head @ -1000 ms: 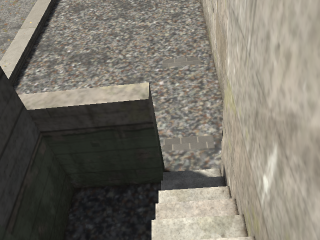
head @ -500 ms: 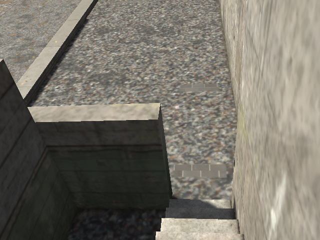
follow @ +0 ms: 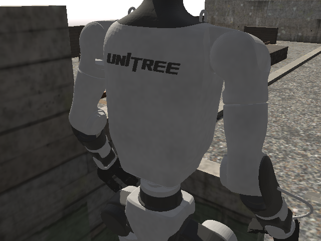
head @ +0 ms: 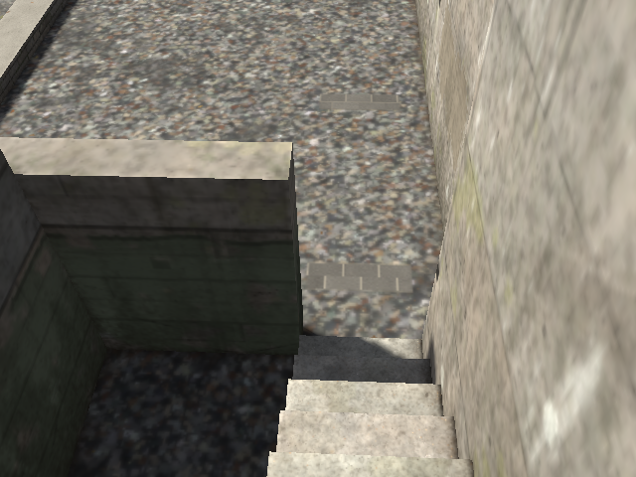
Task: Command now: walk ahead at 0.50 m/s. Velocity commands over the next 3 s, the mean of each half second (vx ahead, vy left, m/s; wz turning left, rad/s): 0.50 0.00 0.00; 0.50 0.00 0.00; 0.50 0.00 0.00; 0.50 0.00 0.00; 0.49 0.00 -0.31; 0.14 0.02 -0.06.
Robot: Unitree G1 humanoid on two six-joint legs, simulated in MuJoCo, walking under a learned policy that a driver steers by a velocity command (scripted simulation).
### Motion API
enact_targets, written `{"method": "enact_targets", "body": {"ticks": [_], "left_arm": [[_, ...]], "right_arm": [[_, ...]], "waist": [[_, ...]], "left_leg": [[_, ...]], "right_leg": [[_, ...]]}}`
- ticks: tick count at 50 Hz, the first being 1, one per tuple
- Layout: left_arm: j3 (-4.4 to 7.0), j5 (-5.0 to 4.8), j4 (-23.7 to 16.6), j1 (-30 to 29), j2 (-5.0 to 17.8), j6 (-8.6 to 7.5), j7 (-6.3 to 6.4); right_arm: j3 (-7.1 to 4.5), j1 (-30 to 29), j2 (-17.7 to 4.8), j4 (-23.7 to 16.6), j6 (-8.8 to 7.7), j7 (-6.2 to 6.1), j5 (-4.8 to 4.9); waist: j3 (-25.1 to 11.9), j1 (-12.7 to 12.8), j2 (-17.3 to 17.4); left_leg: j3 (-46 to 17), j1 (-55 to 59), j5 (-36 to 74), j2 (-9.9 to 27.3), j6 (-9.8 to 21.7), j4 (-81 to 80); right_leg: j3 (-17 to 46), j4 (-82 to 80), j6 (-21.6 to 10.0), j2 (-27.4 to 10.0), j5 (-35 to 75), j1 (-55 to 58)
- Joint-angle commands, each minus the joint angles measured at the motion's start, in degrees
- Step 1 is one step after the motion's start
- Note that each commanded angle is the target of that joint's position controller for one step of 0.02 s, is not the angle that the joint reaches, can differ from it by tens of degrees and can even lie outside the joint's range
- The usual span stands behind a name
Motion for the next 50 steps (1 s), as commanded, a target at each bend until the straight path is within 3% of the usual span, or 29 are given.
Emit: {"method": "enact_targets", "body": {"ticks": [1, 4, 5, 7, 9, 12, 14, 15, 16, 20, 24, 27, 28, 30, 32, 34, 38, 39, 40, 41, 42, 43, 44, 45, 46, 47, 48, 49, 50], "left_arm": [[0.92, 0.6, -2.5, -2.1, 5.3, -1.3, 0.39], [0.95, 0.49, -1.5, -1.4, 5.9, -1.14, 0.43], [1.65, -0.1, -0.8, -0.6, 7.4, -1.02, 0.13], [2.04, -0.08, -0.8, -0.7, 7.5, -0.46, 0.05], [1.71, 0.39, -0.4, -0.8, 6.6, 0.19, 0.68], [1.85, 0.49, 0.3, -0.8, 6.9, 0.23, 0.83], [1.76, 0.61, 0.3, -0.6, 7.0, 0.0, 0.68], [2.39, -0.44, 0.2, -1.2, 7.5, -0.3, 0.67], [2.49, -0.55, 0.4, -1.1, 7.6, -0.45, 0.71], [2.32, -0.33, 0.8, 0.4, 5.6, -0.27, 1.43], [3.08, 0.4, 1.0, 2.5, 7.0, -0.4, 1.57], [3.57, 0.35, 1.6, 3.4, 7.2, -0.54, 1.68], [3.17, 0.74, 0.5, 3.0, 6.4, -0.2, 2.09], [3.47, 0.79, 1.2, 5.5, 7.3, 0.34, 2.48], [3.97, 0.44, 2.4, 7.8, 8.3, 0.98, 3.05], [3.88, -0.04, 1.9, 5.5, 8.1, 1.78, 3.81], [4.28, -0.65, -0.1, 1.6, 7.9, 0.64, 4.19], [4.21, -0.83, -1.3, -1.7, 6.8, 0.34, 4.02], [3.99, -0.75, -3.2, -6.7, 5.2, -0.08, 3.9], [3.08, -0.18, -6.6, -11.0, 2.1, -1.27, 3.41], [1.58, -0.02, -8.6, -14.1, -1.2, -2.54, 2.72], [1.86, 0.46, -9.2, -14.3, 0.6, -3.28, 1.67], [1.26, -0.04, -8.5, -10.7, -0.2, -3.58, 0.5], [1.04, -0.08, -6.3, -6.4, -0.7, -3.79, -0.43], [2.95, -1.1, -6.1, -8.2, 2.3, -4.62, -0.91], [3.23, -0.86, -5.1, -8.1, 3.1, -5.1, -2.26], [4.02, -0.74, -5.6, -6.3, 4.6, -5.76, -3.33], [2.85, 2.77, -3.2, -3.1, 0.2, -5.49, -4.59], [3.73, 3.51, 1.0, 7.8, -0.7, -4.1, -5.47]], "right_arm": [[-1.49, 2.8, -6.7, -2.3, -1.18, 0.23, 0.18], [-1.7, 1.7, -7.2, -2.3, -1.01, 0.47, 0.1], [-2.01, 2.9, -7.3, -1.9, -1.77, 0.56, 0.58], [-1.9, 2.2, -7.4, -1.6, -2.82, 0.87, 0.58], [-1.5, 2.0, -6.8, -1.8, -2.06, 0.48, -1.02], [-1.16, 2.0, -6.4, -1.8, -1.62, 0.1, -1.22], [-1.04, 1.8, -6.6, -1.4, -1.35, -0.36, -1.11], [-1.74, 1.7, -7.2, -1.2, -1.62, -0.94, -0.17], [-1.71, 1.9, -7.1, -1.0, -1.76, -1.14, -0.16], [-2.06, 1.6, -6.5, 0.2, -1.1, -1.34, -0.47], [-2.76, 1.7, -6.7, 1.4, -0.73, -1.54, 0.07], [-2.61, -0.3, -5.7, 1.3, -0.58, -1.69, -0.46], [-2.89, -0.7, -6.3, 1.2, -0.78, -1.65, -0.6], [-2.73, -0.9, -5.5, 1.1, -1.47, -1.66, -0.76], [-2.53, -2.4, -4.6, 1.8, -2.28, -1.94, -0.15], [-2.76, -1.7, -4.5, 3.1, -2.21, -1.87, 0.04], [-3.99, 2.2, -5.8, 4.5, -1.83, -2.2, 0.08], [-4.01, 6.1, -5.1, 5.7, -2.09, -2.3, -0.1], [-4.18, 12.2, -5.0, 8.0, -2.3, -2.25, -0.33], [-3.63, 16.8, -4.5, 10.0, -1.94, -1.47, -0.79], [-3.48, 16.3, -5.3, 10.1, -1.34, -0.91, -1.66], [-3.66, 19.1, -7.0, 9.5, -0.35, -0.94, -4.59], [-3.69, 16.3, -7.5, 8.1, -0.02, -1.27, -4.5], [-3.92, 11.2, -7.7, 6.4, -0.14, -2.02, -2.35], [-5.04, 20.2, -8.7, 9.5, -1.47, -4.3, 0.86], [-4.88, 21.6, -7.6, 10.3, -2.39, -4.99, 2.57], [-5.03, 15.2, -6.8, 8.8, -3.55, -6.26, 4.69], [-4.66, 13.1, -6.5, 9.9, -5.08, -5.86, 4.19], [-5.62, 10.3, -10.1, 12.1, -5.98, -5.46, 1.95]], "waist": [[-3.3, -1.1, 4.0], [-3.8, -0.5, 3.5], [-6.3, -1.0, 0.8], [-5.1, -0.3, 1.5], [-4.5, -0.1, 3.1], [-4.7, -0.5, 1.2], [-4.6, -0.7, 1.2], [-4.3, -0.5, 2.7], [-4.2, -0.7, 2.3], [-5.1, -0.2, -0.1], [-4.8, 0.1, 0.2], [-3.2, 0.3, -1.0], [-2.6, 0.7, 0.1], [-2.8, 1.2, -3.2], [-1.5, 2.1, -3.1], [-0.3, 0.8, -2.0], [0.2, -2.3, -0.6], [1.0, -4.5, 0.6], [2.6, -7.9, 4.9], [4.7, -9.9, 12.0], [6.1, -8.8, 13.6], [-1.1, -9.2, 13.2], [-4.9, -6.6, 8.3], [-6.7, -3.4, 5.3], [-4.4, -7.2, 11.0], [-2.8, -7.3, 6.4], [1.1, -3.7, -0.3], [-2.4, -4.5, -5.8], [-5.1, -0.3, -0.2]], "left_leg": [[-12.0, 12.3, 62.5, 11.1, 3.9, 0.8], [-11.6, 11.8, 62.0, 10.0, 3.4, 0.9], [-11.2, 12.5, 56.8, 9.8, 4.0, 1.1], [-10.6, 8.9, 54.3, 8.6, 3.8, 1.0], [-10.1, 6.9, 56.5, 7.9, 2.1, 0.5], [-9.7, 7.4, 54.8, 7.9, 1.1, 0.0], [-9.7, 7.9, 53.4, 7.7, 0.6, -0.2], [-8.6, 7.5, 51.0, 7.0, 0.5, -0.3], [-8.6, 7.4, 50.5, 7.0, 0.4, -0.6], [-7.8, 6.9, 49.4, 6.6, 0.0, -0.2], [-6.9, 4.9, 45.1, 5.1, -0.6, 1.1], [-6.7, 3.4, 44.7, 4.9, -0.9, 1.1], [-5.6, 3.1, 42.1, 4.0, -1.4, 1.6], [-4.9, 0.5, 38.6, 3.5, -2.7, 1.1], [-4.0, -2.4, 36.4, 3.4, -3.3, -0.6], [-3.5, -0.6, 40.2, 5.0, -3.6, -6.7], [-0.6, 10.3, 50.2, 6.2, -3.3, -14.0], [0.1, 14.8, 52.3, 6.8, -2.6, -17.1], [-1.6, 24.1, 56.5, 8.9, -0.6, -19.2], [-5.5, 33.8, 60.8, 11.9, 2.4, -18.9], [-6.8, 37.9, 72.6, 16.0, 3.4, -13.0], [-7.4, 40.8, 76.0, 21.3, 6.5, -6.0], [-7.1, 36.6, 72.4, 23.1, 8.0, -5.2], [-5.0, 31.6, 66.4, 21.2, 6.7, -4.6], [-9.0, 39.2, 48.7, 20.9, 6.4, -3.3], [-9.8, 39.6, 44.5, 20.2, 6.2, -0.7], [-4.4, 24.2, 28.5, 12.6, 2.7, -3.1], [-0.9, 4.1, 16.2, 6.0, 2.6, -0.3], [-2.2, -14.5, 16.4, 7.5, 5.2, 3.0]], "right_leg": [[0.8, -1.4, -1.4, 0.6, 7.7, -9.3], [0.9, -4.5, -1.0, 0.2, 15.4, -5.2], [0.8, -3.8, -1.1, 0.5, 16.2, -3.2], [1.1, -3.2, -1.7, 0.5, 19.8, -0.4], [1.6, -1.9, -1.6, 0.0, 27.3, 2.1], [2.3, -2.4, -1.2, 0.1, 30.2, 2.4], [2.6, -3.6, -0.5, -0.1, 32.6, 2.8], [2.6, -3.1, -0.1, 0.2, 32.5, 2.1], [2.6, -3.4, -0.1, 0.3, 32.6, 2.1], [2.5, -3.7, -0.1, 0.5, 36.6, 3.3], [3.2, -3.3, 0.3, 0.1, 43.7, 4.4], [4.1, -5.2, 0.2, -0.3, 47.9, 4.6], [4.0, -7.5, -0.3, -0.3, 51.3, 5.7], [4.2, -8.8, -0.6, -1.2, 60.3, 10.4], [5.0, -10.7, -0.8, -2.4, 64.1, 14.2], [4.4, -12.6, -0.5, -2.9, 67.6, 14.1], [2.5, -10.3, 1.3, 0.9, 65.7, 5.0], [2.4, -5.0, 1.8, 2.3, 61.4, -1.1], [2.6, 4.1, 2.8, 4.5, 42.1, -14.7], [3.0, 10.7, 3.3, 6.5, 7.1, -31.2], [2.4, 12.0, 3.8, 6.3, -7.8, -41.1], [4.3, 23.3, 6.7, 3.8, -11.4, -42.3], [6.1, 25.1, 6.8, 1.4, -8.9, -40.7], [5.9, 20.8, 5.3, -0.6, -2.4, -37.5], [10.0, 20.5, 6.1, -3.0, -2.1, -49.9], [8.7, 17.7, 6.5, -3.2, 3.4, -55.3], [6.5, -7.8, 5.6, -3.8, 27.0, -41.0], [1.4, -16.8, 2.5, 2.2, 56.8, -13.4], [1.1, -3.2, 1.3, 5.2, 68.4, 8.5]]}}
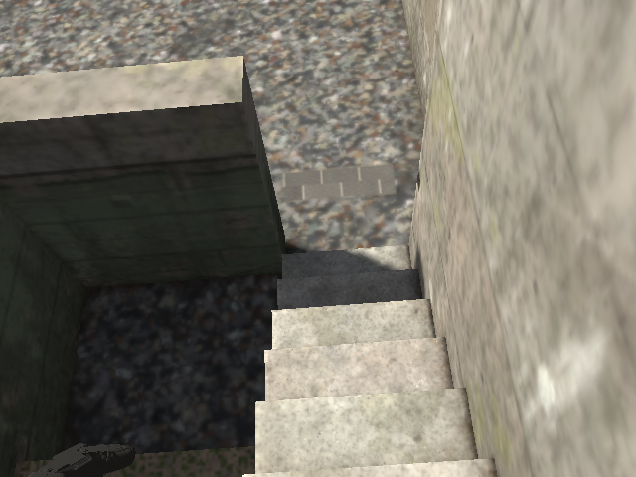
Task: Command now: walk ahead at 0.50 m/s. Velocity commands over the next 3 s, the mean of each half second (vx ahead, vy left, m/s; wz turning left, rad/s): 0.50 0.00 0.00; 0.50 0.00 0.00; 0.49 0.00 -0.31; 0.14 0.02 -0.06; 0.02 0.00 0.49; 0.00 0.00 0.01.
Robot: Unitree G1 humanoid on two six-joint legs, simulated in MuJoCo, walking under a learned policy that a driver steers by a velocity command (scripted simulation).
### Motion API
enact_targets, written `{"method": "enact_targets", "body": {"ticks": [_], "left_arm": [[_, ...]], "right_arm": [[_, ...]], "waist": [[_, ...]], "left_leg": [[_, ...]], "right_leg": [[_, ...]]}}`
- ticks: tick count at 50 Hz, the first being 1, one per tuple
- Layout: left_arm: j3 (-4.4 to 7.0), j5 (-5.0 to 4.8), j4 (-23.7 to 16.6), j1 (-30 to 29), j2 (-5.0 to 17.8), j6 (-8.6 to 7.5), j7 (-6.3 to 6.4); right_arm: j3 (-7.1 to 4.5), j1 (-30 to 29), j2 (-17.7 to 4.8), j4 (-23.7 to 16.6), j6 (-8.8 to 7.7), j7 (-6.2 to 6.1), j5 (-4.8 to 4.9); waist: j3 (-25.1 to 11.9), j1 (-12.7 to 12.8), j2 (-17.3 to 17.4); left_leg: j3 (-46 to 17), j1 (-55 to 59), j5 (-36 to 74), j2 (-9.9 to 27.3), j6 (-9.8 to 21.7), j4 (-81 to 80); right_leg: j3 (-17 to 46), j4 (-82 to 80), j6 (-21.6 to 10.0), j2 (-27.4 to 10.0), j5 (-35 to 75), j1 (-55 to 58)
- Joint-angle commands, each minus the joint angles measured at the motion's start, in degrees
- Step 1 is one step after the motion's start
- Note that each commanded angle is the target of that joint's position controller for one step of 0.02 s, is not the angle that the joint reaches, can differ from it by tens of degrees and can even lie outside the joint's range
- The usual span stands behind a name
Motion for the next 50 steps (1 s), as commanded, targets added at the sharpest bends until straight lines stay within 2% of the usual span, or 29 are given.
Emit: {"method": "enact_targets", "body": {"ticks": [1, 6, 8, 9, 10, 11, 12, 13, 15, 16, 17, 18, 19, 20, 22, 24, 26, 28, 32, 33, 34, 35, 39, 40, 41, 42, 46, 47, 50], "left_arm": [[2.43, -0.81, 7.8, 24.1, 1.9, 2.68, -3.07], [5.8, 2.84, 15.6, 33.9, 10.1, 0.6, -2.0], [5.08, 1.36, 25.0, 51.0, 8.3, -1.28, -2.9], [6.59, -2.88, 30.5, 43.5, 18.0, -0.18, -3.83], [5.97, -3.5, 26.3, 37.7, 12.6, 1.36, -2.98], [1.7, 1.02, 16.3, 41.3, -3.5, 0.3, -3.6], [0.65, 0.97, 18.8, 34.1, -2.3, -0.19, -3.18], [2.51, 1.83, 20.6, 39.3, 4.5, 1.11, -2.24], [-1.96, 4.78, 22.6, 54.6, -1.7, 3.11, -1.25], [-2.69, 2.18, 19.4, 49.3, 0.6, 3.39, -1.64], [5.63, -5.06, 15.9, 33.1, 29.3, 0.39, 1.62], [5.39, -8.28, 14.9, 22.5, 18.3, -2.06, 3.22], [2.71, -1.14, 11.7, 22.0, 7.3, -0.1, 5.4], [2.03, 2.63, 10.0, 25.6, 6.2, 2.7, 6.65], [2.32, -0.07, 7.3, 23.1, 9.7, 4.72, 6.51], [3.06, -3.55, 1.1, 7.6, 9.7, 4.4, 8.02], [0.72, -1.12, -4.1, 3.1, 1.5, -0.15, 7.63], [-0.43, 0.14, 5.1, 22.3, -5.4, -2.98, 6.3], [0.4, 1.38, 3.4, 14.8, -6.5, -6.69, 4.03], [-0.47, 1.72, -0.1, 10.5, -5.3, -6.05, 2.75], [-1.24, 3.19, 0.6, 17.1, -11.5, -4.44, 1.76], [-0.67, 2.51, 3.1, 25.6, -10.4, -3.34, 1.12], [2.08, 2.94, 12.5, 61.8, 4.5, 2.47, 2.27], [0.55, 4.91, 12.5, 57.5, 7.2, 3.25, 2.07], [2.45, 0.12, 12.8, 49.8, 14.0, 3.33, 1.45], [1.86, -1.76, 9.1, 40.7, 9.5, 4.33, 1.14], [-2.27, -1.51, 4.6, 11.6, 2.2, 3.32, 4.58], [-1.1, 0.59, 6.0, 14.1, 6.0, 2.73, 5.51], [-0.13, -4.01, 7.7, 11.6, 4.0, 1.27, 5.64]], "right_arm": [[-3.1, -8.7, -10.6, -0.1, -3.37, -1.6, -0.78], [-0.55, 1.2, 0.7, 4.9, -4.42, 0.04, 0.73], [-1.35, -4.7, 0.1, 4.9, -3.98, -1.67, -0.05], [0.2, 3.1, 7.5, -1.3, -3.0, -0.6, 1.24], [1.87, -1.2, 5.0, -1.4, -2.68, -1.11, 1.79], [-0.55, -7.3, -6.2, 4.3, -3.36, -1.3, 0.12], [-0.03, -3.4, -0.6, 4.2, -1.32, 0.07, -0.64], [0.43, -5.1, 2.1, 4.1, 2.3, 0.29, -4.3], [3.28, -14.4, 9.5, 1.5, 6.58, 1.28, 3.81], [3.38, -11.0, 9.7, -0.1, 7.18, 1.75, 4.62], [3.57, 7.1, 12.9, -4.1, 6.34, 2.03, 8.05], [4.52, -8.8, 4.5, -12.1, 3.64, 0.41, 2.91], [3.33, -12.4, 0.3, -12.6, 1.56, 0.6, 2.55], [1.54, -10.9, -0.7, -7.6, 1.88, 1.96, 1.88], [0.99, 5.2, 2.5, -1.2, 1.61, 4.88, 0.29], [-1.36, 7.9, -7.0, 2.2, -2.23, 4.81, -0.96], [-1.68, 10.0, -9.9, 4.8, -8.74, 2.64, 2.63], [-0.22, 11.6, -1.7, 7.8, -9.95, -1.0, 4.5], [1.39, 21.5, 8.4, 10.9, -8.64, -4.02, -1.15], [2.39, 18.8, 12.4, 7.7, -7.88, -3.26, -3.25], [1.42, 8.9, 9.2, 5.6, -6.76, -2.48, -1.73], [0.73, 4.5, 5.3, 4.9, -5.41, -2.51, 1.4], [0.65, -10.8, -0.5, -0.6, -1.95, 2.21, -0.71], [1.29, 3.4, 3.2, -1.0, -2.6, 3.91, 0.75], [2.59, 15.8, 2.2, -3.9, -3.52, 5.48, 2.26], [3.05, 15.3, -1.0, -3.2, -3.35, 6.01, 0.86], [3.37, 7.8, 1.5, -4.3, 0.46, 2.7, 1.55], [2.83, 16.0, 4.6, 2.7, 0.42, 2.56, 0.19], [1.08, 27.1, 1.5, 9.2, -0.3, 2.59, 0.79]], "waist": [[-9.3, 10.7, 8.5], [-1.2, 10.1, 6.6], [1.5, 19.9, -8.8], [6.6, 3.8, -31.4], [9.1, 7.5, -33.5], [1.5, 23.5, -6.7], [-6.5, 10.9, -11.6], [-11.4, 9.1, -1.4], [3.4, 18.5, -20.7], [5.4, 11.3, -22.5], [17.6, -2.7, -58.2], [16.8, -0.7, -52.7], [11.2, 3.4, -29.5], [-0.8, 5.0, -12.1], [-5.4, -1.1, -9.2], [21.8, -7.0, 20.6], [29.8, -2.5, 19.4], [25.0, 4.6, 16.9], [10.7, 1.4, 6.3], [6.4, 0.5, -7.6], [-4.1, 7.4, -4.1], [-7.0, 10.2, -6.8], [-13.6, 28.7, -13.7], [-18.7, 18.8, -22.2], [-32.1, 8.7, -27.0], [-31.4, 8.1, -10.9], [2.1, -6.3, 10.2], [-5.2, -8.1, 11.0], [-5.7, -11.2, -12.1]], "left_leg": [[0.7, -36.0, 16.7, 3.4, 5.6, 22.3], [-6.1, -20.1, 16.7, -2.9, -1.0, 77.5], [1.0, -36.6, -27.3, -14.0, -3.4, 109.5], [4.9, -60.2, -12.4, -8.8, 1.7, 89.3], [6.3, -57.9, -8.9, -3.8, 3.9, 78.7], [6.6, -48.6, -21.0, -13.7, 1.0, 72.6], [14.0, -45.9, -14.9, -10.2, 0.4, 69.5], [11.5, -46.8, -8.2, -6.9, 1.2, 58.0], [9.7, -41.3, -16.6, -10.1, -2.0, 92.1], [12.4, -44.6, -28.2, -7.4, -0.7, 108.1], [-15.9, -71.6, -7.4, 7.8, 1.6, 92.2], [-21.2, -84.0, -3.2, 13.2, 7.1, 79.4], [-17.9, -73.5, 11.1, 7.7, 4.4, 66.7], [0.8, -47.2, 4.5, -0.8, -0.4, 70.7], [10.2, -15.6, -15.0, -6.0, -3.2, 57.0], [-27.6, -45.9, -30.6, 2.6, 3.9, 1.9], [-48.9, -49.0, -10.5, 2.1, 4.1, 8.2], [-33.7, -44.6, 5.8, -0.1, -1.5, 28.0], [-17.3, -48.0, 24.7, -11.9, -3.7, 37.0], [-6.5, -47.8, 3.7, -13.6, -2.5, 21.1], [-15.0, -55.5, 13.8, -14.3, 1.3, 31.8], [-14.9, -60.2, 3.2, -16.8, 0.3, 46.8], [-8.9, -56.3, -21.6, -18.7, -2.1, 97.3], [-10.7, -70.2, -29.0, -16.4, -2.0, 110.4], [-11.3, -78.6, -23.0, -6.6, -1.7, 107.4], [-8.0, -78.8, -14.3, 0.4, 0.4, 101.4], [-1.2, -38.9, 23.1, 5.6, -3.5, 38.0], [11.7, -13.2, 43.0, -3.3, -4.3, 39.3], [7.9, -13.2, 46.7, 0.5, -2.3, 24.9]], "right_leg": [[3.8, 3.5, -3.7, -1.4, 39.4, 41.1], [10.0, -11.9, -6.4, -7.4, 6.6, 23.7], [4.9, -19.1, -6.3, -9.1, 33.7, 35.7], [22.8, -18.9, -6.1, -10.7, -17.1, 32.8], [31.3, -24.8, -8.9, -9.7, -46.2, 22.8], [-10.7, -17.1, -0.8, 5.9, 17.4, 37.9], [-9.2, -18.4, -0.1, 2.1, 29.7, 38.7], [-6.4, -1.0, 2.1, 0.5, 10.7, 41.7], [11.8, -25.9, -10.3, -14.6, -14.5, 10.0], [9.2, -25.5, -12.9, -13.1, -31.8, 6.9], [49.1, -29.6, -22.0, -37.7, -49.1, 1.6], [53.7, -24.4, -13.2, -29.2, -82.5, 0.0], [37.4, -13.4, -9.4, -17.6, -73.5, 0.7], [27.5, -10.8, -9.3, -13.7, -62.6, -9.1], [2.8, -4.7, -5.3, -5.4, -49.2, -22.9], [-12.0, 30.1, -1.0, 8.2, -48.9, -24.7], [-0.7, 47.7, -5.4, 4.3, -39.7, -38.1], [-0.8, 48.4, -5.2, 3.9, -23.5, -33.6], [-11.9, 23.8, -4.0, 7.7, -7.8, -2.6], [-7.7, 2.8, -7.8, 2.1, -0.7, 13.7], [-9.7, -5.1, -7.4, 5.5, 21.9, 38.3], [-7.2, -10.0, -6.9, 3.6, 43.8, 53.4], [-3.8, -9.9, -10.0, -9.1, 49.4, 72.8], [2.0, 6.9, -16.2, -17.0, 66.8, 82.1], [19.5, 13.8, -28.9, -25.6, 42.7, 88.3], [18.4, 7.9, -30.7, -22.8, 22.8, 76.8], [6.2, 5.1, -16.2, -8.8, -12.2, -9.9], [-2.4, 13.7, -13.1, -3.0, -20.4, -19.4], [-11.5, 43.2, -6.7, 1.6, -43.8, -11.6]]}}
Over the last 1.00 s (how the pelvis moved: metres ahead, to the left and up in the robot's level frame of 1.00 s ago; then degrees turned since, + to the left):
0.16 -0.05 -0.03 0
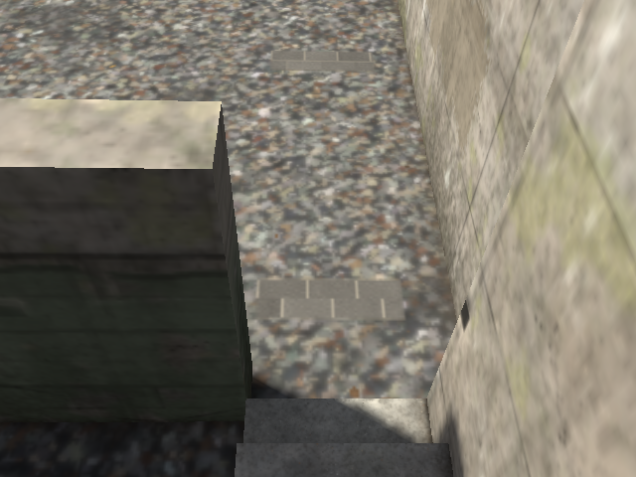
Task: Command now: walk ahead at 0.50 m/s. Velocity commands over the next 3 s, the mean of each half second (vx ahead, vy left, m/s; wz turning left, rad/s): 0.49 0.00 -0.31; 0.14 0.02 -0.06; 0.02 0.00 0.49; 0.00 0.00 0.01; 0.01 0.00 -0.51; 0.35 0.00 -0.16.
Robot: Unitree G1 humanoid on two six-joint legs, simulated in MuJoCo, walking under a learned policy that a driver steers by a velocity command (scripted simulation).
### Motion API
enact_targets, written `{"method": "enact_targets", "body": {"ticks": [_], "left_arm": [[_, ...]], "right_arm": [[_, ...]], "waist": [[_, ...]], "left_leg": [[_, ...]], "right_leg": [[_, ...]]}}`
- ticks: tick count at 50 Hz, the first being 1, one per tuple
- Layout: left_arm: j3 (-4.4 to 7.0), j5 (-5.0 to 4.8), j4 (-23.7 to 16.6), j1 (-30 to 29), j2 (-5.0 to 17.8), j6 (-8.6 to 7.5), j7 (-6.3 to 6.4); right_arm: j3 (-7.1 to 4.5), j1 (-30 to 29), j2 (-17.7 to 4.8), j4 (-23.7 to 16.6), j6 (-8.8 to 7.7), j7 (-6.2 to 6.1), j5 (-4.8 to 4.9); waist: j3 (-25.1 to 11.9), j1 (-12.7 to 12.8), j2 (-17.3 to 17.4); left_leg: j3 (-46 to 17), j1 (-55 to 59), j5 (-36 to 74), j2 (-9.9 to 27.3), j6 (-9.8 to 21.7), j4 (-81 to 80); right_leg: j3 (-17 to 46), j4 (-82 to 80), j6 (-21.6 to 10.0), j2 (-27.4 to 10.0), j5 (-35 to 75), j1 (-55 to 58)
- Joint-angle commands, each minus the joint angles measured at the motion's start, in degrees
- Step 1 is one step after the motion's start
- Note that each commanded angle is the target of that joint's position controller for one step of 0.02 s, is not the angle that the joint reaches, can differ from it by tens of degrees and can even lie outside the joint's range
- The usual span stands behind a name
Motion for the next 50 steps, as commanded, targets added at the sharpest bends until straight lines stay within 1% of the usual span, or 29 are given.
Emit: {"method": "enact_targets", "body": {"ticks": [1, 2, 3, 4, 5, 6, 7, 8, 10, 11, 12, 13, 15, 17, 19, 21, 23, 24, 25, 27, 28, 30, 33, 35, 38, 41, 44, 47, 50], "left_arm": [[2.21, -4.05, -7.9, -9.5, 7.5, -2.61, 0.49], [0.35, -2.39, -9.1, -8.5, 2.6, -1.34, 0.97], [1.62, 0.44, -10.3, -10.6, 6.4, -1.96, 2.52], [2.55, -1.23, -5.5, -9.8, 6.9, -1.13, 2.93], [2.05, -1.14, -9.3, -0.8, 2.8, -0.53, 1.31], [2.08, -2.68, -11.1, -2.9, 3.1, -2.5, 0.96], [2.36, -4.57, -11.3, -10.0, 5.5, -4.29, 0.2], [2.12, -5.1, -11.1, -13.9, 4.5, -3.49, -0.01], [2.29, -4.72, -12.8, -19.2, 5.3, -2.02, -0.45], [2.06, -1.75, -13.7, -17.8, 6.8, -0.27, -1.0], [2.12, 2.06, -9.4, -11.9, 6.5, 0.69, -3.1], [1.69, 4.11, -3.7, -2.6, 3.1, 0.63, -4.44], [1.09, 1.68, -6.1, -7.7, 2.9, 0.22, -6.45], [0.35, 1.48, -9.5, -18.5, 5.0, 1.84, -6.07], [0.64, 1.42, -9.1, -17.7, 4.5, 2.02, -5.64], [3.1, -0.15, -0.8, 2.5, 10.0, 2.04, -6.39], [4.63, 1.89, 5.1, 19.9, 13.8, 1.26, -6.13], [2.11, 2.95, 4.1, 14.1, 13.1, 1.05, -5.09], [2.68, 0.44, 1.6, 9.4, 18.9, 0.63, -4.38], [1.88, -0.36, -2.8, -0.2, 16.5, 2.74, -5.15], [2.75, -0.37, -0.6, -4.6, 17.4, 2.13, -4.77], [0.12, 2.56, -1.7, -9.4, 10.9, -1.18, -3.13], [-2.74, 3.4, -0.1, -9.6, 4.7, -1.68, -0.73], [-3.91, 3.72, 1.6, -8.9, 2.7, -1.15, -0.59], [-2.33, 2.05, 0.5, -9.6, 7.8, -1.01, -0.93], [-1.82, 1.89, -0.2, -11.9, 6.1, 1.19, -0.2], [0.0, -0.53, 0.1, -12.0, 7.8, 3.54, 1.32], [2.31, -2.38, -4.2, -9.8, 14.3, 5.06, 2.37], [2.39, -2.36, -8.6, -16.2, 12.2, 6.35, 2.23]], "right_arm": [[0.28, 19.2, -0.2, 8.2, 1.78, -0.16, 1.19], [0.18, 15.3, -2.5, 9.6, 1.1, -0.03, 1.56], [-3.04, 15.3, -14.4, 11.7, -1.55, 1.28, -0.57], [-2.52, 21.0, -6.6, 11.0, -0.67, 1.5, -3.51], [-4.2, 23.3, -14.8, 12.0, -1.47, 1.99, -3.33], [-5.46, 30.9, -17.4, 15.4, -2.6, 3.19, 0.0], [-4.34, 34.5, -12.4, 17.0, -2.77, 3.38, -0.82], [-3.85, 34.8, -9.1, 18.2, -3.58, 4.45, -4.19], [-2.62, 24.2, -5.2, 14.7, -6.07, 3.75, -5.55], [-0.61, 14.9, -0.3, 11.0, -6.49, 1.82, -6.32], [-0.48, 7.6, -0.3, 9.2, -4.93, 0.36, -6.19], [-1.86, 2.5, -6.3, 9.4, -4.12, -0.39, -6.24], [-1.26, 0.9, -4.3, 9.7, -5.32, -3.89, -1.34], [-1.42, 6.7, -3.3, 10.3, -6.3, -4.62, 0.1], [-1.65, 10.3, -5.8, 12.4, -3.88, -4.51, -1.83], [-1.51, 8.5, -5.2, 13.6, -1.36, -3.37, -3.43], [-2.04, 1.1, -7.1, 12.7, -0.58, -0.94, -1.99], [-1.88, 7.6, -2.7, 12.0, 1.27, -0.86, -0.29], [-2.19, 20.4, -0.9, 9.3, 1.34, -0.86, -2.0], [-1.17, 16.3, -1.6, 5.5, 1.94, -1.97, -0.42], [-0.54, 11.6, 0.0, 3.1, 3.11, -3.12, 1.73], [-1.09, 0.1, -4.9, 0.1, 7.84, -5.25, 0.76], [-1.87, 4.6, -4.7, 2.7, 9.45, -4.13, -0.74], [-0.54, 0.2, 1.7, 1.5, 9.6, -2.87, -1.63], [-0.84, 2.7, 1.2, 2.2, 8.98, -1.14, -1.11], [-0.89, 3.1, -0.3, 1.8, 7.55, -0.33, -3.57], [0.41, -3.4, 0.0, -2.0, 6.23, -0.82, -2.65], [-0.25, -3.0, -5.7, -4.5, 5.79, 0.0, -2.12], [-0.38, 0.8, -7.4, -5.6, 4.9, 0.72, -2.72]], "waist": [[1.5, -6.6, -5.3], [9.3, -5.0, 2.0], [13.5, -4.2, 12.8], [7.0, -10.5, 1.8], [1.2, -2.3, 12.0], [-2.1, -5.6, 24.8], [0.9, -8.5, 17.0], [-0.7, -8.2, 3.6], [3.6, -5.4, 8.4], [6.0, -1.4, 8.4], [-0.1, 3.6, 6.1], [-5.4, 7.1, 9.3], [0.7, 6.9, 11.9], [5.9, 1.3, 3.4], [1.9, 0.2, 4.6], [-4.1, 6.4, 9.6], [-4.2, 17.7, -2.8], [-0.1, 10.1, -22.0], [-2.6, -0.5, -35.1], [-12.9, -2.4, -20.6], [-10.4, -4.3, -12.8], [2.0, -2.1, 0.9], [-0.5, -3.5, -1.8], [-4.0, -2.7, -4.4], [-1.9, -2.0, -6.4], [1.8, -2.1, -8.0], [8.3, -0.3, -14.6], [1.0, 3.0, -3.1], [-5.9, 2.0, 5.8]], "left_leg": [[13.4, 23.7, 36.4, 0.4, -2.1, -43.1], [12.4, 7.0, 32.3, -5.4, -4.6, -52.3], [-15.9, 13.7, 25.6, 2.5, 1.4, -44.3], [12.3, 25.4, 41.6, 1.7, 0.9, -49.0], [-14.5, 44.5, 48.3, 15.1, 11.1, -32.1], [-30.8, 53.5, 30.6, 21.0, 17.6, -27.5], [-31.7, 55.0, 21.8, 23.0, 20.0, -24.7], [-29.0, 43.1, 6.2, 22.9, 18.9, -31.0], [-30.5, 31.5, -5.9, 22.5, 19.8, -28.8], [-20.2, 16.4, -10.1, 18.0, 17.1, -29.0], [-8.6, 2.9, -15.4, 11.2, 14.5, -31.3], [-2.7, -12.7, -6.0, 9.0, 14.7, -32.0], [2.4, -6.9, -28.0, 7.1, 10.2, -25.5], [4.4, 9.4, -37.3, 5.5, 5.8, -22.4], [4.7, 16.5, -36.2, 6.6, 4.3, -13.5], [4.7, 12.6, -36.8, 6.2, 3.3, 4.5], [11.2, 10.1, -36.3, -1.5, -3.4, 41.9], [11.0, -0.3, -59.8, -4.6, -4.7, 62.3], [5.5, -11.5, -59.1, -6.4, -5.5, 68.7], [-1.3, -15.2, -51.2, -3.0, -5.6, 73.3], [-5.4, -14.9, -40.9, 0.9, -2.3, 60.7], [-10.1, -14.9, -28.7, 1.7, -0.5, 48.8], [-13.4, -0.5, -12.8, 1.0, -3.1, 26.8], [-7.4, 9.7, -8.0, 1.5, -5.3, 13.8], [-4.2, 15.5, -10.7, 0.0, -6.9, 21.1], [0.0, 22.3, -11.5, 1.4, -6.6, 6.3], [2.9, 16.5, -19.6, 4.5, -5.4, -32.1], [1.7, 14.8, -5.7, 2.4, -3.9, -33.6], [-2.5, 16.4, 6.2, 3.6, 1.9, -33.8]], "right_leg": [[-9.9, 4.2, 1.9, 2.8, -1.1, -16.1], [-17.8, 2.8, 4.1, 5.9, -4.7, -4.2], [-9.4, 25.4, 4.1, 7.5, -8.3, -17.0], [-6.9, 28.2, 2.2, 6.7, -8.8, -8.1], [3.4, 42.7, 3.1, 10.1, -9.0, -32.7], [11.9, 48.0, 1.3, 8.0, -5.1, -47.5], [19.0, 45.3, 0.1, 7.7, 0.1, -58.9], [14.8, 43.1, -1.8, 5.7, 3.3, -50.0], [21.1, 25.2, -1.5, 3.4, 13.4, -52.1], [18.4, 9.7, 0.6, 3.3, 27.2, -41.9], [9.8, -8.8, 0.8, 1.4, 43.7, -16.1], [3.7, -1.3, 2.2, 4.4, 59.2, 9.9], [7.1, -12.0, 2.4, 3.8, 73.0, 4.9], [8.6, -34.2, 1.3, 2.6, 74.6, -5.0], [9.6, -48.3, 2.9, 0.5, 83.1, 6.6], [9.6, -42.0, 1.9, -3.5, 88.5, 23.2], [4.5, -45.1, -0.1, -1.6, 80.5, 29.1], [7.0, -42.0, 0.8, -3.8, 97.9, 28.7], [19.8, -28.3, -8.1, -7.2, 115.6, 33.3], [41.2, -36.2, -18.1, -18.0, 84.0, 29.1], [53.2, -46.6, -19.1, -20.5, 44.2, 17.4], [52.4, -46.8, -11.7, -20.5, 43.2, 2.3], [27.0, -38.2, -8.4, -12.4, 55.8, -8.4], [21.1, -39.8, -6.2, -9.8, 57.2, -7.5], [19.0, -43.6, -6.3, -9.9, 46.0, -10.1], [12.6, -45.1, -6.1, -6.1, 33.8, -11.5], [11.4, -44.1, -2.1, -2.7, 42.5, 4.5], [11.3, -36.1, 0.4, 0.1, 56.3, 19.0], [5.4, -35.1, 1.8, 0.9, 41.1, 19.8]]}}
Over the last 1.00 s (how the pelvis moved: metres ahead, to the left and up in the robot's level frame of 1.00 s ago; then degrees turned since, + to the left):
0.60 0.03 -0.67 -2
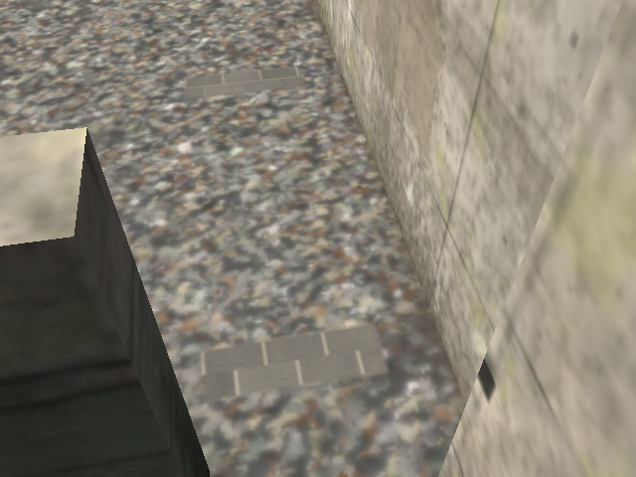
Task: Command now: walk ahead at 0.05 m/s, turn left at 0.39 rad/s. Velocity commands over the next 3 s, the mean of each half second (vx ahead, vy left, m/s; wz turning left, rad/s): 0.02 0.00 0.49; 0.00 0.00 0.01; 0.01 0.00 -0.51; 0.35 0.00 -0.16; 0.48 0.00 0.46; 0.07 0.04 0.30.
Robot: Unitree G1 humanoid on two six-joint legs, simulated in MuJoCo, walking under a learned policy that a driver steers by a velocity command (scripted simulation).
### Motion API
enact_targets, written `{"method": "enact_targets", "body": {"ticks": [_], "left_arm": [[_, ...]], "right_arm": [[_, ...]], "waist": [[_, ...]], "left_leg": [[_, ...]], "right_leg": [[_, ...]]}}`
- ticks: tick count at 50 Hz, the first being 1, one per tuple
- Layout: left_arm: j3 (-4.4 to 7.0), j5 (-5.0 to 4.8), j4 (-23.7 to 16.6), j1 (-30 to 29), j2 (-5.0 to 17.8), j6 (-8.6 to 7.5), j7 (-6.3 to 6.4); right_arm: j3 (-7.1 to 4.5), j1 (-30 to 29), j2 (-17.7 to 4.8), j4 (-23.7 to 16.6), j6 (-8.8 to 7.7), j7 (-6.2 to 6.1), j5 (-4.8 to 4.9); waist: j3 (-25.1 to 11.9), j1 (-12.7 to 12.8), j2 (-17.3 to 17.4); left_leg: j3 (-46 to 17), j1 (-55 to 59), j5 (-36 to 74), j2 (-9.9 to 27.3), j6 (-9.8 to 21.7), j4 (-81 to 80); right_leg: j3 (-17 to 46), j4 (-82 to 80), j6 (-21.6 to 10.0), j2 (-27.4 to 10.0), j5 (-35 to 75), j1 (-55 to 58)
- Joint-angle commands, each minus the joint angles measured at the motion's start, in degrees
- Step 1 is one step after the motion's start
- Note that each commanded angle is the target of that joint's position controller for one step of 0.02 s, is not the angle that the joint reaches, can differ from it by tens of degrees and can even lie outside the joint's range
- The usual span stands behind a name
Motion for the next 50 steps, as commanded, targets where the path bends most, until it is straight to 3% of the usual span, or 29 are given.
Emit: {"method": "enact_targets", "body": {"ticks": [1, 2, 4, 6, 7, 9, 10, 12, 14, 15, 16, 17, 18, 19, 21, 22, 23, 24, 25, 26, 28, 31, 33, 35, 39, 42, 43, 47, 50], "left_arm": [[1.88, 0.43, -5.7, 0.0, 7.2, 1.73, -0.42], [1.68, 1.3, -6.7, -0.6, 6.6, 1.88, -0.78], [1.49, 2.85, -8.5, 0.1, 6.9, 1.09, -1.29], [1.44, 3.19, -9.7, 0.5, 7.5, 0.37, -1.4], [1.91, 3.19, -10.4, 0.1, 9.1, 0.2, -1.4], [2.03, 3.27, -11.7, 0.9, 9.4, -0.16, -1.61], [2.23, 3.28, -12.1, 1.9, 9.7, -0.33, -1.75], [1.97, 4.28, -12.8, 2.6, 9.5, -0.63, -2.23], [2.73, 4.45, -13.9, 3.1, 11.6, -1.18, -2.51], [2.71, 4.4, -14.3, 3.3, 11.2, -1.09, -2.49], [3.0, 3.58, -14.4, 3.6, 11.4, -0.94, -2.22], [3.54, 3.78, -14.3, 5.2, 13.5, -1.42, -2.31], [3.45, 3.87, -15.1, 4.5, 13.1, -1.43, -2.65], [4.24, 3.51, -14.0, 4.7, 15.4, -1.88, -2.71], [4.33, 4.32, -16.2, 1.8, 15.2, -1.23, -2.48], [4.53, 4.34, -16.8, 2.5, 14.4, -0.77, -2.48], [4.4, 4.9, -16.3, 4.8, 14.4, -0.75, -2.51], [3.15, 5.75, -17.5, 4.6, 12.1, -1.7, -2.19], [2.52, 5.93, -18.1, 5.0, 11.3, -2.52, -2.27], [1.9, 5.77, -18.4, 5.3, 10.6, -3.19, -2.66], [1.16, 5.8, -18.2, 6.7, 10.1, -3.97, -3.46], [0.79, 5.54, -17.6, 8.5, 11.4, -4.74, -4.16], [0.71, 5.46, -16.8, 9.2, 11.9, -5.02, -4.22], [0.45, 4.57, -16.0, 9.5, 11.6, -5.18, -3.75], [0.47, 4.02, -14.7, 9.7, 12.5, -4.77, -3.43], [0.75, 3.43, -14.0, 10.4, 12.9, -4.02, -3.0], [1.11, 4.06, -13.7, 10.9, 14.0, -3.72, -3.23], [2.33, 3.67, -13.8, 12.2, 14.3, -1.72, -2.65], [3.12, 3.52, -14.6, 11.6, 14.8, -1.34, -2.05]], "right_arm": [[-1.75, -4.0, -8.5, -6.8, -1.65, 0.7, -0.03], [-1.91, -5.4, -9.2, -8.2, -1.7, 0.85, -0.2], [-2.29, -5.9, -10.4, -10.1, -1.38, 0.45, 0.45], [-2.72, -5.8, -11.7, -11.8, -0.99, 0.58, 0.71], [-2.92, -7.0, -12.3, -13.4, -1.17, 0.59, 1.34], [-3.03, -8.0, -12.7, -15.1, -1.13, 0.52, 1.37], [-2.98, -8.2, -12.3, -15.5, -1.04, 0.49, 1.21], [-2.69, -8.5, -12.2, -17.7, -0.71, 1.06, 1.45], [-2.75, -9.6, -12.8, -20.0, -1.25, 0.97, 1.58], [-2.16, -9.9, -11.8, -20.4, -1.27, 0.5, 1.86], [-1.55, -9.9, -10.5, -20.8, -1.49, 0.38, 1.52], [-0.83, -9.8, -9.1, -21.7, -1.18, -0.42, 0.79], [-0.59, -11.0, -8.7, -22.1, -0.69, -1.16, 0.16], [-0.48, -10.6, -7.6, -22.3, 0.22, -1.66, 0.4], [-0.72, -11.4, -7.7, -23.9, 0.11, -1.08, 2.18], [-1.1, -12.3, -9.1, -23.7, -0.04, -0.69, 2.84], [-0.7, -13.2, -8.7, -24.0, -0.09, -0.31, 3.24], [-0.67, -13.7, -8.7, -24.1, -0.3, -0.19, 3.95], [-0.59, -14.2, -9.4, -24.5, -0.01, -0.21, 3.88], [-0.53, -14.8, -9.5, -25.0, -0.06, -0.3, 3.59], [-0.23, -16.3, -9.4, -25.0, 0.15, -0.44, 3.36], [0.65, -16.6, -8.2, -24.1, 0.06, -0.76, 2.81], [0.97, -16.6, -7.8, -23.1, 0.28, -1.07, 2.53], [1.42, -15.2, -6.6, -22.3, 1.03, -1.45, 1.73], [1.61, -17.1, -6.5, -22.1, 0.83, -1.54, 1.1], [1.75, -17.0, -6.5, -21.1, 0.16, -1.8, 0.78], [1.54, -18.8, -7.4, -20.9, -0.43, -1.71, 1.05], [1.82, -19.0, -6.8, -20.5, -2.22, -0.79, 0.98], [1.46, -18.7, -7.7, -20.0, -2.07, -0.37, 0.9]], "waist": [[-4.3, 2.7, 8.4], [-4.4, 3.1, 9.0], [-5.5, 3.2, 9.2], [-6.2, 2.9, 10.3], [-7.6, 2.4, 8.3], [-8.6, 2.9, 8.6], [-8.5, 3.1, 8.8], [-8.4, 3.3, 6.6], [-7.3, 3.7, 5.5], [-8.4, 3.4, 2.9], [-7.9, 3.4, 1.1], [-7.7, 3.3, -1.2], [-6.6, 3.2, -1.6], [-4.9, 1.8, -4.4], [-3.1, 0.6, -6.5], [-1.8, 1.7, -2.1], [-2.7, 2.5, 1.1], [-0.8, 2.7, 4.5], [-0.8, 2.7, 6.8], [-0.4, 2.9, 6.9], [-1.8, 3.6, 6.0], [-3.2, 3.4, 4.0], [-3.3, 3.4, 3.8], [-3.7, 2.7, 1.6], [-3.2, 2.1, 2.6], [-3.8, 2.1, 1.9], [-3.5, 2.4, 3.1], [-3.4, 2.5, 0.9], [-3.4, 2.2, 0.2]], "left_leg": [[-3.3, -8.6, 36.3, 0.5, 7.5, -8.3], [-4.2, -8.5, 37.7, 0.9, 8.5, -8.0], [-6.1, -6.8, 37.5, 1.3, 9.6, -7.9], [-6.7, -6.2, 37.7, 1.2, 9.5, -7.9], [-7.0, -5.9, 39.3, 1.6, 10.2, -7.5], [-6.7, -6.3, 40.0, 0.9, 10.2, -6.1], [-6.4, -7.6, 38.0, 0.3, 10.1, -6.0], [-7.2, -7.5, 35.4, 0.1, 10.1, -5.2], [-7.2, -9.6, 33.3, -1.0, 9.8, -4.8], [-6.2, -8.5, 31.2, -1.2, 8.8, -2.6], [-5.1, -9.5, 28.7, -2.3, 8.0, -1.5], [-3.5, -9.9, 22.4, -3.4, 5.9, -1.0], [-1.2, -10.7, 17.8, -5.2, 4.7, 0.6], [0.7, -11.2, 12.8, -6.6, 4.0, 3.2], [0.8, -11.3, 6.6, -5.2, 5.3, 4.1], [0.5, -11.1, 10.7, -5.5, 6.5, 3.4], [-1.4, -9.6, 17.4, -4.5, 7.5, 3.0], [-5.9, -8.3, 26.8, -3.0, 8.3, 0.6], [-10.7, -6.8, 31.1, -1.2, 9.7, -1.9], [-14.2, -6.5, 33.3, 0.3, 10.7, -3.9], [-13.5, -4.2, 33.8, 0.0, 9.5, -4.3], [-11.2, -2.4, 33.4, -1.2, 6.8, -4.6], [-10.4, -0.9, 33.8, -1.3, 5.8, -5.1], [-10.7, 2.1, 33.5, -0.8, 4.9, -6.4], [-9.4, 3.7, 34.1, -0.7, 3.1, -8.9], [-7.4, 4.3, 36.0, -0.4, 2.7, -9.7], [-6.1, 3.0, 35.6, -0.6, 2.8, -9.8], [-3.6, 2.8, 35.0, -0.8, 3.2, -9.5], [-1.7, 5.2, 38.6, -1.3, 3.3, -9.0]], "right_leg": [[0.3, -2.0, -1.3, 0.5, 15.8, 11.4], [-0.9, -1.4, -0.8, 0.7, 13.4, 10.9], [-2.9, -2.3, 0.7, 1.1, 11.0, 8.9], [-3.5, -3.1, 0.6, 1.2, 13.6, 8.6], [-4.0, -2.9, 0.4, 1.2, 13.0, 9.4], [-4.4, -3.3, 0.0, 0.2, 14.7, 11.0], [-4.4, -3.4, -0.3, -0.5, 14.8, 12.2], [-5.7, -2.8, -1.4, -1.1, 14.6, 12.0], [-5.5, -3.4, -2.1, -2.4, 17.5, 12.9], [-5.5, -4.7, -2.9, -4.1, 17.1, 13.7], [-5.4, -5.6, -3.5, -5.0, 15.9, 13.7], [-5.6, -7.6, -4.1, -7.8, 16.3, 14.0], [-4.6, -9.6, -4.8, -9.5, 16.5, 12.9], [-3.6, -12.7, -6.1, -11.8, 16.3, 10.8], [-4.3, -11.4, -6.2, -12.5, 12.7, 6.9], [-7.2, -10.3, -5.6, -10.5, 9.6, 5.6], [-9.9, -7.7, -3.9, -9.0, 4.7, 5.4], [-12.9, -6.3, -1.0, -6.2, 1.0, 2.6], [-12.6, -5.6, 1.1, -4.6, -2.3, 1.5], [-11.5, -6.6, 1.7, -4.1, -2.3, 2.9], [-10.2, -10.1, 1.6, -5.2, 1.5, 5.9], [-10.2, -14.7, 1.1, -6.8, 8.1, 10.6], [-10.7, -17.3, 0.9, -7.4, 11.4, 12.4], [-10.8, -19.9, 1.0, -8.0, 14.5, 13.0], [-9.9, -24.0, 0.6, -8.5, 18.1, 14.9], [-8.5, -24.6, 0.3, -8.1, 20.6, 17.0], [-8.5, -24.6, 0.2, -8.2, 20.5, 17.9], [-6.9, -23.5, -0.5, -7.4, 19.9, 18.2], [-5.7, -22.0, -0.4, -6.5, 21.4, 15.7]]}}
Over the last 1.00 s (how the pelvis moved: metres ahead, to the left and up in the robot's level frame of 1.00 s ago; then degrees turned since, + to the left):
0.37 -0.01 -0.33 -9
